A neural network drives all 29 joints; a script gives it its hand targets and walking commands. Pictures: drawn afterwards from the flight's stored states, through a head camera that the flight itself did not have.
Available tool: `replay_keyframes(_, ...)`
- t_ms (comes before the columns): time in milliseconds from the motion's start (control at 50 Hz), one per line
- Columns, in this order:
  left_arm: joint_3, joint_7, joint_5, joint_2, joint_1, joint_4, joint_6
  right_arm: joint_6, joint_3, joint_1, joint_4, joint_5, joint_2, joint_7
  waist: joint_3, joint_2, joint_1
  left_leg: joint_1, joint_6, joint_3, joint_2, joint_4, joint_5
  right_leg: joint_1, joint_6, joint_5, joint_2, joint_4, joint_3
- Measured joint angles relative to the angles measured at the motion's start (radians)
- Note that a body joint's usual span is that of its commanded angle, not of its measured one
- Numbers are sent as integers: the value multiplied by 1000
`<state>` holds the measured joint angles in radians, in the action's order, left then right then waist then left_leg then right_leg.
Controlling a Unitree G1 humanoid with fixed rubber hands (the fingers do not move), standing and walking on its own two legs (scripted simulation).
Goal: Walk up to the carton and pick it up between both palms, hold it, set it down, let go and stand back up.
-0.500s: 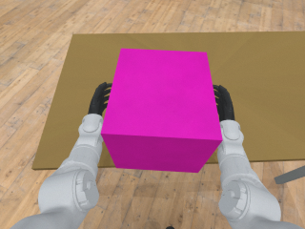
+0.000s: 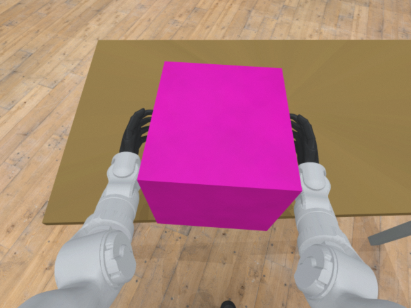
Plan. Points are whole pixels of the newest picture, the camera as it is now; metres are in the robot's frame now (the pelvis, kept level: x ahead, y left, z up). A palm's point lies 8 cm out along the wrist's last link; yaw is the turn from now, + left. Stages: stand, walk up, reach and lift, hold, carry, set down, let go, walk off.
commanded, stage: set down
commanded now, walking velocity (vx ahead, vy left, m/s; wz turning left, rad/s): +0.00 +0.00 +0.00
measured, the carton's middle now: (217, 148) +0.44 -0.06 -0.02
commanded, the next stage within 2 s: none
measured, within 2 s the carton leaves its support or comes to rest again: neither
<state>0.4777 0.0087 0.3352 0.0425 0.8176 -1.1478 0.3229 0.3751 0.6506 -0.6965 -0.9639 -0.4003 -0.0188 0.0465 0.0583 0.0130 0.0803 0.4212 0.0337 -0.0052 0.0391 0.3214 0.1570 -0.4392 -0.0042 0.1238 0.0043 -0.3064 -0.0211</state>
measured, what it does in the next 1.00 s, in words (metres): stands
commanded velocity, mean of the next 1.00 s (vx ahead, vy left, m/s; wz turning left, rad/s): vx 0.00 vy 0.00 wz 0.00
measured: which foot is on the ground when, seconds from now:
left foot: down 0.00-1.00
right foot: down 0.00-1.00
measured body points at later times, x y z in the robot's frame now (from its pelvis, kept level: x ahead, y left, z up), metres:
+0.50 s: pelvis +0.00 +0.00 -0.01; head +0.09 +0.00 +0.43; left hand +0.45 +0.12 +0.01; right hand +0.40 -0.23 +0.02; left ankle -0.02 +0.14 -0.75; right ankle +0.00 -0.11 -0.75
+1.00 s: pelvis -0.04 -0.01 -0.05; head +0.07 -0.02 +0.39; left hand +0.44 +0.18 +0.00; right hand +0.41 -0.30 +0.01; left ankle -0.02 +0.14 -0.75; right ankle +0.00 -0.11 -0.75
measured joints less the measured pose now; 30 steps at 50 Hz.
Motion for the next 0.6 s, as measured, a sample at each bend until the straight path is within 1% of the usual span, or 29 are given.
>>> replay_keyframes(200, 16, 8, 9, -4, 0, 10, -3, -16, 12, 0, 29, -23, 9, 9, -8, -1, -1, -9, -2, -3, -3, -12, -6, 2, 2, 1, -3, -2, 2)
replay_keyframes(320, 19, 6, 11, -2, 4, 0, -3, -15, 9, -2, 13, -18, 3, 8, -1, -6, -4, -6, -2, -8, -3, -8, -2, -5, 3, 5, -3, -10, 7)
replay_keyframes(380, 8, -8, 8, 4, 9, -16, -4, -12, -7, -10, -17, 0, -10, 3, 5, -10, -6, -1, -2, -13, -2, -1, 1, -12, 3, 7, -2, -17, 12)
replay_keyframes(400, -7, -16, -1, 12, 10, -25, -8, -12, -23, -16, -40, 18, -20, -2, 7, -12, -6, 2, -2, -16, -1, 4, 4, -15, 3, 8, -1, -20, 14)
replay_keyframes(440, -68, -46, -53, 33, 14, -56, -15, -17, -91, -34, -106, 84, -51, -19, 24, -15, -3, 23, -1, -22, 3, 21, 12, -37, 1, 10, 3, -32, 20)
replay_keyframes(480, -153, -80, -140, 61, 29, -108, -19, -27, -198, -59, -193, 185, -91, -41, 55, -16, -2, 69, 0, -27, 9, 55, 26, -80, -1, 15, 9, -54, 26)
replay_keyframes(540, -270, -109, -272, 97, 82, -217, -1, -32, -344, -110, -311, 334, -134, -71, 112, -14, 1, 166, 1, -28, 18, 124, 53, -171, -3, 30, 17, -105, 28)
replay_keyframes(600, -364, -117, -385, 118, 148, -346, 46, -18, -487, -165, -419, 477, -170, -85, 157, -7, -4, 252, 6, -25, 27, 192, 79, -251, -4, 47, 24, -158, 26)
